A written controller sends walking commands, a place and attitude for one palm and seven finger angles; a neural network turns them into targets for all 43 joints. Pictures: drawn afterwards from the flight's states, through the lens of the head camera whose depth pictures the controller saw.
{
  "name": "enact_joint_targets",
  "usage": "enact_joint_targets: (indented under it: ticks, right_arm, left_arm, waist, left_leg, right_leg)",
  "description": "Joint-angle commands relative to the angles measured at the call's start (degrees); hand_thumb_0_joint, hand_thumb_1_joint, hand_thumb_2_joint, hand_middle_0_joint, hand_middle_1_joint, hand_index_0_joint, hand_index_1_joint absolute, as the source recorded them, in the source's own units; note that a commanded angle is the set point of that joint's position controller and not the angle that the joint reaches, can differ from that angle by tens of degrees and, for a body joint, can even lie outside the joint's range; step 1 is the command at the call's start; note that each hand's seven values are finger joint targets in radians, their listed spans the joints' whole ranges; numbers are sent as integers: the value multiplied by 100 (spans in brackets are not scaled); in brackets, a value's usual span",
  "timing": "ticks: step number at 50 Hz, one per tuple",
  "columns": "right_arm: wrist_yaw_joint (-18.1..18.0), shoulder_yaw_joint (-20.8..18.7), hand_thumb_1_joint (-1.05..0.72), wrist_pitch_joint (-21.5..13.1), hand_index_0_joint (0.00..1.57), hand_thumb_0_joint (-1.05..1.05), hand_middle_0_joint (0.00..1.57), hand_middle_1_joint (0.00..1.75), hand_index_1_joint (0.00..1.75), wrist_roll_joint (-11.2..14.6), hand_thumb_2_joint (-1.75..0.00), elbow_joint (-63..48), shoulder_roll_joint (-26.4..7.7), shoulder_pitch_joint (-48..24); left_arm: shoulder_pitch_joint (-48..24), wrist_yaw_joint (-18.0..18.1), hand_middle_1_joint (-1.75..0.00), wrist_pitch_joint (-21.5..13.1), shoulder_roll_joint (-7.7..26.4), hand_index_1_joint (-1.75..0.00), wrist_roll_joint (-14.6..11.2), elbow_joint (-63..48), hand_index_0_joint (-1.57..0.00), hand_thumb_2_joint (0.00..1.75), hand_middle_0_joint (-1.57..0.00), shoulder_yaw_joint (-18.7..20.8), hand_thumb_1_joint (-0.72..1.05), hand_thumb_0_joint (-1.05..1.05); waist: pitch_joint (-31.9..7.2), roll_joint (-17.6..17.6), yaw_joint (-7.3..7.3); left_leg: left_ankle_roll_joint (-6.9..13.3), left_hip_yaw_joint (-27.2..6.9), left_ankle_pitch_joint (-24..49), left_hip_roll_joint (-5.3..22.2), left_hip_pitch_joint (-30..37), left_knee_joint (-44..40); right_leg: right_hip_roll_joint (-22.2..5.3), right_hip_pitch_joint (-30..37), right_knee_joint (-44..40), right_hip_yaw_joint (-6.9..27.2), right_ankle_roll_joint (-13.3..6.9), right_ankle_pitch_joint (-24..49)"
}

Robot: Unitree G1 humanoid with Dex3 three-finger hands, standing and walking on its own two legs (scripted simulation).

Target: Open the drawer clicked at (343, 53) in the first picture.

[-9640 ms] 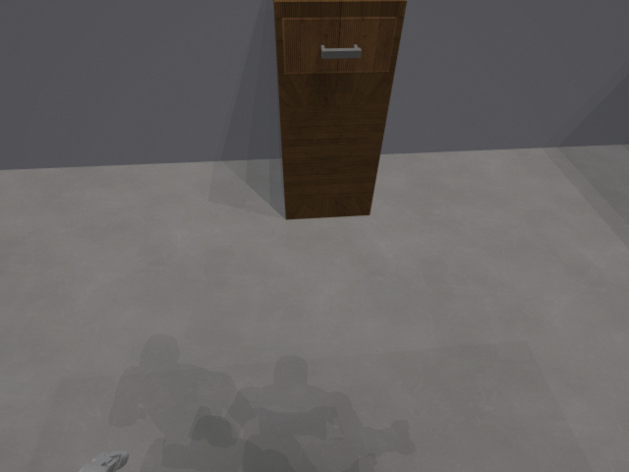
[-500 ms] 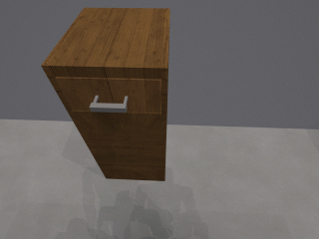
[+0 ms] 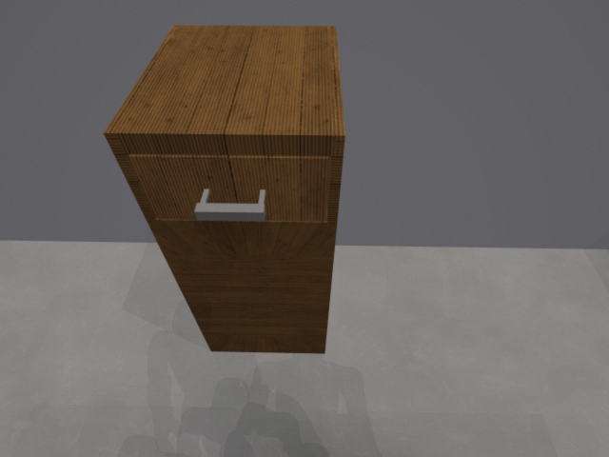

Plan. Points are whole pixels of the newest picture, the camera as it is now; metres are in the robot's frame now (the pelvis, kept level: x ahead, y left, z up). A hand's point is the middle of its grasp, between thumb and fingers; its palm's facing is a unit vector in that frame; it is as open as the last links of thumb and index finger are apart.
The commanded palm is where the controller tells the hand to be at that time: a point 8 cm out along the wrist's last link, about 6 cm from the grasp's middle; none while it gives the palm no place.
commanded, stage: raise the hand with hooked fingers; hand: left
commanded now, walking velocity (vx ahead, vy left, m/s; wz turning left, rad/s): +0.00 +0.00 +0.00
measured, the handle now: (232, 203) +0.53 +0.16 +0.00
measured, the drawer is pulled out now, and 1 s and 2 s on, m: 0.00 0.00 0.00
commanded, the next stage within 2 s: move the hooked fingers above the handle in 1.90 s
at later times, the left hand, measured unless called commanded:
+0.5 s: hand out of the picture +0.12 +0.18 -0.07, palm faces -0.14 -0.17 -0.98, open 9.0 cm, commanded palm +0.15 +0.20 +0.01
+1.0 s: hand (194, 329) +0.27 +0.16 +0.03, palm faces +0.07 -0.06 -1.00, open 12.0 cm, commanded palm +0.24 +0.18 +0.09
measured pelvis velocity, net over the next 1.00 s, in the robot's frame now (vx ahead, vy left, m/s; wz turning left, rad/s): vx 0.00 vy -0.06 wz -0.09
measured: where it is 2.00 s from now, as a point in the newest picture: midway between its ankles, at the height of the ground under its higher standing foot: outside the picture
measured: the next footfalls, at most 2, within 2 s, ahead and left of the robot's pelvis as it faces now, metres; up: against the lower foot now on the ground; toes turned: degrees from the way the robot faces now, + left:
none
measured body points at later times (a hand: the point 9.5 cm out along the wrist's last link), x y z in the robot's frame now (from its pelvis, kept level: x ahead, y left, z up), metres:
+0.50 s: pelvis -0.01 -0.06 -0.04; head +0.03 -0.06 +0.41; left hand +0.12 +0.19 -0.02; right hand +0.28 -0.27 -0.08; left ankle -0.02 +0.06 -0.74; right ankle -0.01 -0.12 -0.74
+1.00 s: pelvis +0.00 -0.06 -0.02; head +0.04 -0.11 +0.42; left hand +0.26 +0.16 +0.09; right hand +0.14 -0.34 -0.15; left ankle -0.02 +0.09 -0.74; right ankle -0.01 -0.12 -0.74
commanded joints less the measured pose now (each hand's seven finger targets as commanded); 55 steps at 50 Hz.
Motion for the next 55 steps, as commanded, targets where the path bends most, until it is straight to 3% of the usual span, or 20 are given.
enact_joint_targets:
  ticks: [1, 2, 3, 4, 5, 8, 11, 13, 14, 18, 21, 23, 28, 31, 34, 36, 40, 47, 51, 55]
  right_arm:
    - [-165, -328, -90, -934, 20, 0, 20, 30, 30, 314, -90, -2551, -1843, -165]
    - [-393, -234, -90, -1534, 20, 0, 20, 30, 30, 290, -90, -2148, -1326, -767]
    - [-405, -403, -90, -1738, 20, 0, 20, 30, 30, 275, -90, -1667, -1315, -636]
    - [-388, -334, -90, -1790, 20, 0, 20, 30, 30, 353, -90, -1695, -979, -573]
    - [-320, -305, -90, -1860, 20, 0, 20, 30, 30, 374, -90, -2145, -1017, -785]
    - [-200, -377, -90, -1747, 20, 0, 20, 30, 30, 84, -90, -2672, -1461, -1031]
    - [70, -557, -90, -1066, 20, 0, 20, 30, 30, -101, -90, -3272, -1439, -1465]
    - [308, -627, -90, -461, 20, 0, 20, 30, 30, -69, -90, -3545, -1430, -1696]
    - [414, -592, -90, -241, 20, 0, 20, 30, 30, -28, -90, -3770, -1451, -1902]
    - [559, -527, -90, 199, 20, 0, 20, 30, 30, -87, -90, -4255, -1344, -2231]
    - [491, -526, -90, 378, 20, 0, 20, 30, 30, -281, -90, -4382, -1228, -2108]
    - [399, -526, -90, 475, 20, 0, 20, 30, 30, -410, -90, -4267, -1208, -2062]
    - [205, -482, -90, 379, 20, 0, 20, 30, 30, -388, -90, -4091, -1185, -2106]
    - [199, -437, -90, 453, 20, 0, 20, 30, 30, -393, -90, -4011, -1198, -2211]
    - [173, -342, -90, 629, 20, 0, 20, 30, 30, -179, -90, -3990, -1175, -2263]
    - [108, -270, -90, 657, 20, 0, 20, 30, 30, -91, -90, -4056, -1203, -2298]
    - [66, -180, -90, 597, 20, 0, 20, 30, 30, -81, -90, -4012, -1184, -2330]
    - [-23, -406, -90, 284, 20, 0, 20, 30, 30, -113, -90, -3877, -1151, -2228]
    - [55, -597, -90, 296, 20, 0, 20, 30, 30, -3, -90, -3744, -1238, -2184]
    - [25, -624, -90, 377, 20, 0, 20, 30, 30, 140, -90, -3733, -1312, -2289]
  left_arm:
    - [-3769, 343, -32, -1063, 2601, -32, 1044, -8535, -20, 89, -20, 98, 88, 0]
    - [-1312, 703, -33, -560, 2118, -33, 1110, -6928, -20, 88, -20, 164, 85, 0]
    - [-998, 993, -34, -163, 1638, -34, 801, -6572, -21, 87, -21, 79, 83, 0]
    - [660, 1080, -36, 392, 499, -36, 947, -5856, -21, 86, -21, -587, 81, 0]
    - [4, 1119, -37, 417, 411, -37, 1089, -6798, -21, 85, -21, -867, 78, 0]
    - [441, 1452, -42, 419, 1272, -42, 2557, -7023, -21, 82, -21, -505, 71, 0]
    - [2024, 1662, -47, 520, 1043, -47, 3915, -6194, -22, 79, -22, -486, 64, 0]
    - [2889, 1656, -50, 435, 798, -50, 4622, -5634, -22, 77, -22, -495, 60, 0]
    - [2733, 1643, -51, 242, 860, -51, 4875, -5923, -22, 76, -22, -547, 57, 0]
    - [2071, 2061, -57, -288, 1850, -57, 5700, -7056, -23, 72, -23, 257, 48, 0]
    - [838, 2599, -62, -391, 2369, -62, 6126, -7930, -24, 69, -24, 704, 41, 0]
    - [-575, 2849, -64, -552, 2663, -64, 6236, -8685, -24, 67, -24, 810, 36, 0]
    - [-1278, 2854, -72, -993, 2484, -72, 5812, -8370, -25, 62, -25, 501, 25, 0]
    - [-1089, 2550, -76, -750, 2541, -76, 5763, -7677, -25, 59, -25, 483, 18, 0]
    - [-458, 2006, -81, 28, 2528, -81, 5536, -6970, -26, 56, -26, 458, 11, 0]
    - [-172, 1658, -84, 292, 2874, -84, 5340, -7048, -26, 54, -26, 701, 6, 0]
    - [61, 1268, -90, 197, 2962, -90, 5180, -7513, -27, 50, -27, 860, -3, 0]
    - [-403, 1993, -100, -458, 3025, -100, 5313, -7904, -28, 43, -28, 1418, -20, 0]
    - [-803, 2242, -107, -13, 2869, -107, 5344, -7597, -29, 39, -29, 1266, -29, 0]
    - [-1484, 1862, -112, 671, 2739, -112, 5217, -7633, -29, 35, -29, 693, -38, 0]
  waist:
    - [-2449, 417, -406]
    - [-2191, 1238, 69]
    - [-1696, 1332, 27]
    - [-1072, 1180, 17]
    - [-446, 1100, -12]
    - [-692, 452, -47]
    - [-559, -1388, 386]
    - [-241, -1832, 668]
    - [-439, -1774, 746]
    - [-1241, -426, 995]
    - [-2039, 570, 797]
    - [-2291, 523, 440]
    - [-1810, 250, -45]
    - [-1764, -162, 57]
    - [-1931, -531, 338]
    - [-2165, -672, 520]
    - [-2065, -565, 629]
    - [-1772, -387, 597]
    - [-2214, -184, 575]
    - [-2267, -233, 481]
  left_leg:
    - [-260, -1016, 2603, 640, 889, -167]
    - [-573, -1086, 3356, 943, 1391, -409]
    - [-825, -1051, 2743, 912, 831, -600]
    - [-824, -1166, 2248, 912, 429, -713]
    - [-752, -1178, 1798, 822, 10, -618]
    - [-602, -1164, 1866, 564, -604, 326]
    - [-488, -943, 1850, 462, -1292, 792]
    - [-515, -708, 1495, 377, -1884, 815]
    - [-526, -597, 1274, 283, -1926, 847]
    - [-472, -484, 1067, 100, -1804, 1167]
    - [-377, -569, 1168, 27, -1414, 1616]
    - [-296, -740, 1056, 6, -1205, 2061]
    - [-204, -802, 476, -40, -1450, 2609]
    - [-216, -750, 447, -46, -1980, 2404]
    - [-308, -682, 500, -30, -2307, 1864]
    - [-354, -675, 612, -42, -2310, 1600]
    - [-347, -783, 541, -37, -2270, 1262]
    - [-283, -919, 301, -130, -2122, 1170]
    - [-299, -802, 747, -173, -1874, 1125]
    - [-281, -680, 958, -156, -1510, 873]
  right_leg:
    - [351, -68, 190, 469, -349, 1636]
    - [233, -634, 742, 35, -349, 327]
    - [255, -1008, 1043, -176, -259, -432]
    - [229, -1348, 1127, -138, -198, -636]
    - [160, -1360, 999, -147, -181, -388]
    - [336, -1314, 384, 22, -417, 352]
    - [470, -1440, 447, 169, -471, 341]
    - [479, -1391, 562, 283, -525, 492]
    - [469, -1248, 660, 397, -543, 678]
    - [446, -1074, 989, 699, -591, 961]
    - [479, -1434, 1229, 1049, -611, 1216]
    - [420, -1912, 1276, 1310, -552, 1076]
    - [287, -2363, 975, 1557, -436, 744]
    - [179, -1613, 882, 1506, -285, 1438]
    - [48, -444, 699, 1592, -99, 2370]
    - [-37, 348, 765, 1695, 1, 3088]
    - [-114, 766, 777, 1599, 34, 3341]
    - [-37, 122, 489, 1547, -102, 2029]
    - [-3, 323, 647, 1343, -110, 2798]
    - [10, 612, 540, 1101, -41, 3043]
